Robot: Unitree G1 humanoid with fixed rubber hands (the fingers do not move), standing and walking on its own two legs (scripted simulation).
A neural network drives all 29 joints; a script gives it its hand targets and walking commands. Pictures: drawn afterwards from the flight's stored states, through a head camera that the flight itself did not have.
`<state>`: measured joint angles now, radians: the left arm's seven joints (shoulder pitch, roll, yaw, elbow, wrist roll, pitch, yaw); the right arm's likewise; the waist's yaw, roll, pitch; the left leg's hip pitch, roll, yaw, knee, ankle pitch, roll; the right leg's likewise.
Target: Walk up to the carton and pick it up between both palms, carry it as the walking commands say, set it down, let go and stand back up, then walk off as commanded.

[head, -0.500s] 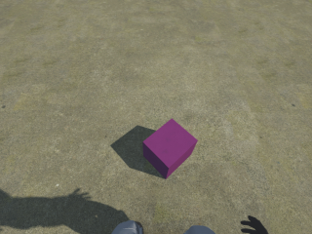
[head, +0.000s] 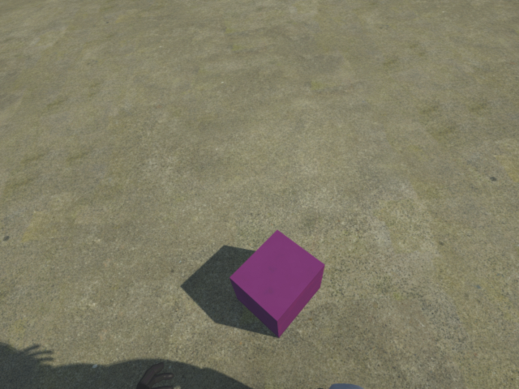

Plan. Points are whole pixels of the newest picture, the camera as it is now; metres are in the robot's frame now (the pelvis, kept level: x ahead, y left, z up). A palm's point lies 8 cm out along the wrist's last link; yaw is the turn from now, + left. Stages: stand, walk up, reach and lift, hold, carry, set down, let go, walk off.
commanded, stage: walk up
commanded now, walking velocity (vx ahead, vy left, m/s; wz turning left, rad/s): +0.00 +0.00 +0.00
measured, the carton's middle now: (278, 282) +0.53 -0.01 -0.67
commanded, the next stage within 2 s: none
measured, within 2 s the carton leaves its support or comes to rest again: neither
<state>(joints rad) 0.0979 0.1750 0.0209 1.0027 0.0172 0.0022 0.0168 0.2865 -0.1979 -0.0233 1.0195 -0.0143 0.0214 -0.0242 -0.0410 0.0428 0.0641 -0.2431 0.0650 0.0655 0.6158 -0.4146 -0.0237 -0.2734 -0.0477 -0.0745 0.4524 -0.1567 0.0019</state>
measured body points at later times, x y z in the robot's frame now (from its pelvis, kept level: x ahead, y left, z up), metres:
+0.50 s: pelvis +0.01 -0.02 -0.02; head +0.03 -0.04 +0.43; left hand +0.06 +0.23 -0.16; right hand +0.03 -0.27 -0.17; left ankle +0.00 +0.12 -0.73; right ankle +0.03 -0.11 -0.74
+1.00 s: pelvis +0.00 +0.01 +0.00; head +0.01 +0.02 +0.45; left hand +0.13 +0.24 -0.14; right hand +0.00 -0.24 -0.12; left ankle +0.00 +0.11 -0.74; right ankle -0.02 -0.11 -0.70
